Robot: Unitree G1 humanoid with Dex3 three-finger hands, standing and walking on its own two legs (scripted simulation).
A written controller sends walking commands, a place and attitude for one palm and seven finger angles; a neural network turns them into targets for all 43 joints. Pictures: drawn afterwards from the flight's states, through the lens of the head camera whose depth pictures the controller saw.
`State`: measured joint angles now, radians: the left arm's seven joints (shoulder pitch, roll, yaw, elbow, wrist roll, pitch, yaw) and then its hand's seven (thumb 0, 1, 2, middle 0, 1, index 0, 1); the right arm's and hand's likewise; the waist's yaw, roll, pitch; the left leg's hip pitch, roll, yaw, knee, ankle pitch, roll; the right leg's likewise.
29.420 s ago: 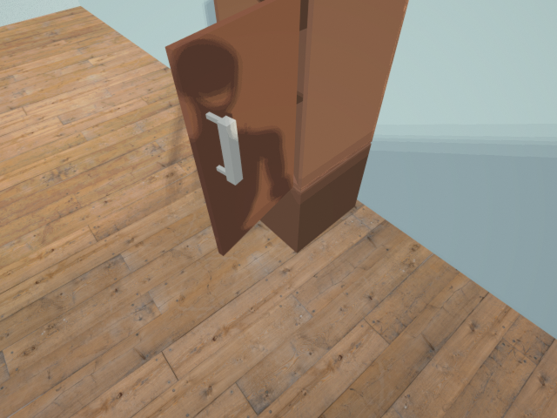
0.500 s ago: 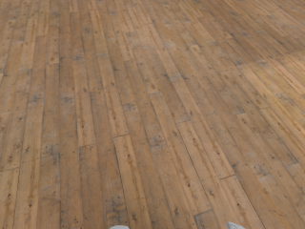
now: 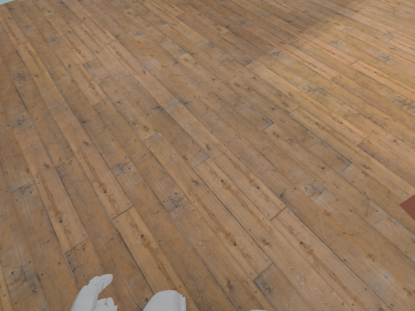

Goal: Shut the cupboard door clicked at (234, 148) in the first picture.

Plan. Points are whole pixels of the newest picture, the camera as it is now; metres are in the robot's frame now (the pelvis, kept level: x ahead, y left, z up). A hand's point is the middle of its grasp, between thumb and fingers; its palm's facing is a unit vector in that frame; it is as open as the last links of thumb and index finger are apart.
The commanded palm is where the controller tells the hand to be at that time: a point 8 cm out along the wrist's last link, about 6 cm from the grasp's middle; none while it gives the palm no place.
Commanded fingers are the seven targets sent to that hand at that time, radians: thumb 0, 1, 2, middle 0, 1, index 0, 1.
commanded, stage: turn to face it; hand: left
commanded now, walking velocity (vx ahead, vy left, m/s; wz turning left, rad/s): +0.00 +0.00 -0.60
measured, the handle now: out of the picture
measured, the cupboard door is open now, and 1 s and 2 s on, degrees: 75 75 75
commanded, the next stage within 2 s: take the last steps up to it in 1.70 s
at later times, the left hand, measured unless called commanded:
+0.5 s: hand (132, 270) +0.21 +0.19 -0.15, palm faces -0.30 -0.93 -0.23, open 7.4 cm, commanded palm none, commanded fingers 0.00 0.90 0.90 -0.20 -0.30 -0.20 -0.30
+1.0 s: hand (162, 241) +0.28 +0.13 -0.16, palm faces -0.54 -0.82 -0.20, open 7.4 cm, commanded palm none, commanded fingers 0.00 0.90 0.90 -0.20 -0.30 -0.20 -0.30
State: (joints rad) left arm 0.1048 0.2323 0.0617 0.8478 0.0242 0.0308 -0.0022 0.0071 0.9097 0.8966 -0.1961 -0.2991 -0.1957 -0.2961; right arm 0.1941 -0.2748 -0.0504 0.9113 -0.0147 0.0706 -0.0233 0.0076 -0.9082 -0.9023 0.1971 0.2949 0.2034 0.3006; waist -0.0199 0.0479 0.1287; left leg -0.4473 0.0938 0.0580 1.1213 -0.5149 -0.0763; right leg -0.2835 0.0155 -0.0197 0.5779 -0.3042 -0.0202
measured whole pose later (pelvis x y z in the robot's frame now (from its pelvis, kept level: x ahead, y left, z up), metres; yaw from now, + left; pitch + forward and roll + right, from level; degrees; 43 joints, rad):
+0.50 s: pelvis +0.04 +0.02 +0.01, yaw -19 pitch +1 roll -2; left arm 0.13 0.25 0.09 0.86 0.02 0.07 -0.05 0.01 0.91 0.90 -0.20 -0.30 -0.19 -0.30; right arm 0.23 -0.23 -0.02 0.87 -0.04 0.03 -0.01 0.00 -0.90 -0.90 0.20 0.30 0.21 0.30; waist -0.01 0.03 0.11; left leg -0.25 0.18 0.20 0.58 -0.32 -0.04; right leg -0.34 -0.01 -0.08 0.71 -0.40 0.02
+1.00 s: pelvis +0.08 +0.02 +0.01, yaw -35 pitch +2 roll -2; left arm 0.14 0.26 0.09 0.88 0.02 0.08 -0.04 0.01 0.91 0.90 -0.20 -0.30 -0.20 -0.30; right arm 0.22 -0.21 0.00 0.85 -0.04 0.02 -0.02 0.00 -0.90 -0.90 0.20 0.30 0.21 0.30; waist 0.01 -0.02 0.10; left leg -0.25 0.12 0.13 0.54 -0.30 -0.01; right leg -0.46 0.01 -0.03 1.03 -0.51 0.04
